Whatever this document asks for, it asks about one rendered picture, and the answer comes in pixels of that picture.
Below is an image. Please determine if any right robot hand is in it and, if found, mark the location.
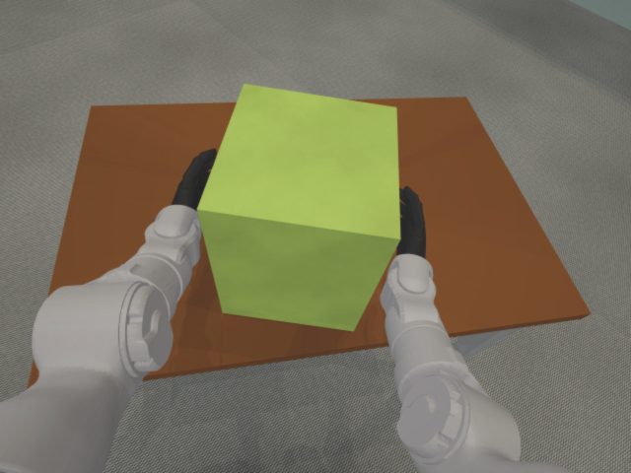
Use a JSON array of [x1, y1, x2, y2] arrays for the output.
[[396, 186, 426, 258]]

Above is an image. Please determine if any right robot upper arm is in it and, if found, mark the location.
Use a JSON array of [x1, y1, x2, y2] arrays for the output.
[[396, 374, 576, 473]]

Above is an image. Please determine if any left robot hand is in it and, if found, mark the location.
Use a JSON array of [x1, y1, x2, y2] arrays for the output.
[[172, 149, 217, 211]]

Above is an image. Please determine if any carton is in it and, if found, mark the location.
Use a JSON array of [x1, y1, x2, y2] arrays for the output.
[[197, 84, 400, 331]]

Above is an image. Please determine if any table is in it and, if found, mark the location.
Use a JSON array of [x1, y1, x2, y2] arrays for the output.
[[27, 97, 591, 389]]

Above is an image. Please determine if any left robot upper arm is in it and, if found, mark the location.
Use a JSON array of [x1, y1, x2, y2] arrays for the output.
[[0, 281, 174, 473]]

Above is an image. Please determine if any robot left forearm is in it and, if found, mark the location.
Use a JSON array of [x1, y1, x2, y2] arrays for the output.
[[32, 205, 202, 369]]

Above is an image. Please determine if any robot right forearm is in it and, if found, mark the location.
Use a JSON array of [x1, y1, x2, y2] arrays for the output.
[[380, 254, 495, 404]]

